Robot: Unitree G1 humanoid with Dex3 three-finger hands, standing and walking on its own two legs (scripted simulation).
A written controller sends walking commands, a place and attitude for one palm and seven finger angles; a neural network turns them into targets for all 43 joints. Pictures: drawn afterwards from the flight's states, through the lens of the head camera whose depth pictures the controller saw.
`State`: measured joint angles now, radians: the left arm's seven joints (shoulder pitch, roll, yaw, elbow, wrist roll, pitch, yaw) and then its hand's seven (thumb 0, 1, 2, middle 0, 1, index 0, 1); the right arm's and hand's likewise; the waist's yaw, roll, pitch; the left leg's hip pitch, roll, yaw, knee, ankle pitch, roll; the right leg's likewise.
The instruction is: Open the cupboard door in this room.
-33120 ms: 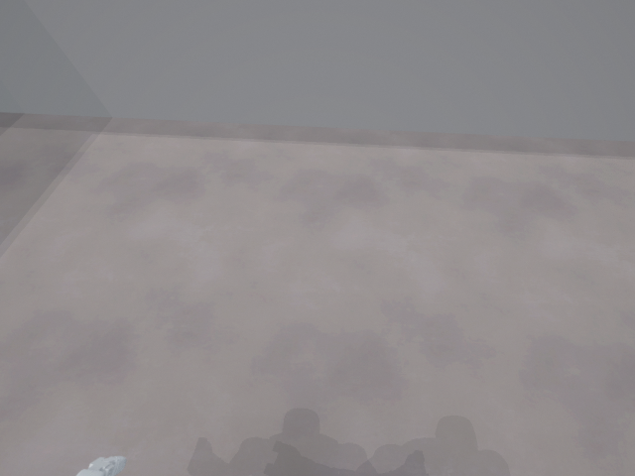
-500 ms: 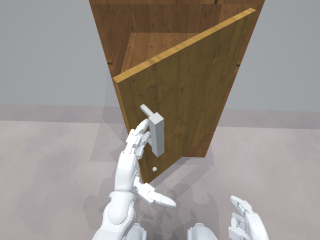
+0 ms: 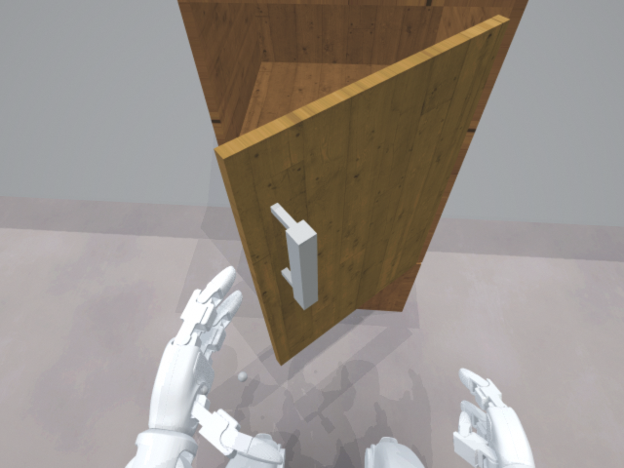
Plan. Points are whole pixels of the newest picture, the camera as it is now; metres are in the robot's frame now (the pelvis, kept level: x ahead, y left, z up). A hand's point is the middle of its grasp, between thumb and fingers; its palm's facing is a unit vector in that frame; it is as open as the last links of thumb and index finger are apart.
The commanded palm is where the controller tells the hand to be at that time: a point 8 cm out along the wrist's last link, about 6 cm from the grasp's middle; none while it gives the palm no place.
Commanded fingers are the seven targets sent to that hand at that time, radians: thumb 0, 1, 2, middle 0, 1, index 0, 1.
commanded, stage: slide the hand sideways off the handle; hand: left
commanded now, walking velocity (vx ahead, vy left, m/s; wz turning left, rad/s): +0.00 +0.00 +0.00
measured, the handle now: (293, 258) +0.36 +0.05 +0.07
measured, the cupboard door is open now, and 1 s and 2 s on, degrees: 42 42 42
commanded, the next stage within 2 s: draw the hand back to the body in 0.02 s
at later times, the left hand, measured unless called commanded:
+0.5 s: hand (176, 371) +0.20 +0.14 +0.12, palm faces -0.05 -1.00 -0.06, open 16.3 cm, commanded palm +0.18 +0.20 +0.13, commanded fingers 0.00 -0.50 0.30 -0.15 -0.30 -0.15 -0.30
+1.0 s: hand (37, 327) +0.21 +0.23 +0.19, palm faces +0.28 -0.89 -0.36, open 12.9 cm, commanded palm +0.17 +0.28 +0.21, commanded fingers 0.00 0.38 0.68 -0.18 -0.30 -0.18 -0.30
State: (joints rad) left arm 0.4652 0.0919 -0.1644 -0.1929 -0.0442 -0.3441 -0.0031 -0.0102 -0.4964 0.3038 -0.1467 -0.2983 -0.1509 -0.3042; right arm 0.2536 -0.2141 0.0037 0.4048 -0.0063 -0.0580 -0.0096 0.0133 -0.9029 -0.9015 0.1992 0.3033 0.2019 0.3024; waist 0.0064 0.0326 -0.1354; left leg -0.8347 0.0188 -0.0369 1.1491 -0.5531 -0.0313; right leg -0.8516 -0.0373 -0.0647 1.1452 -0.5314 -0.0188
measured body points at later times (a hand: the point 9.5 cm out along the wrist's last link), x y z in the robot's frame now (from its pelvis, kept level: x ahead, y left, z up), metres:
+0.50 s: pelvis +0.00 +0.01 +0.02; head +0.02 +0.00 +0.47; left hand +0.20 +0.19 +0.13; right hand +0.17 -0.21 -0.04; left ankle +0.01 +0.14 -0.65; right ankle +0.02 -0.11 -0.65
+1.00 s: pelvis +0.02 +0.03 +0.07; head +0.01 +0.01 +0.52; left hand +0.19 +0.28 +0.21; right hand +0.20 -0.18 +0.00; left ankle +0.01 +0.14 -0.65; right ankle +0.02 -0.11 -0.65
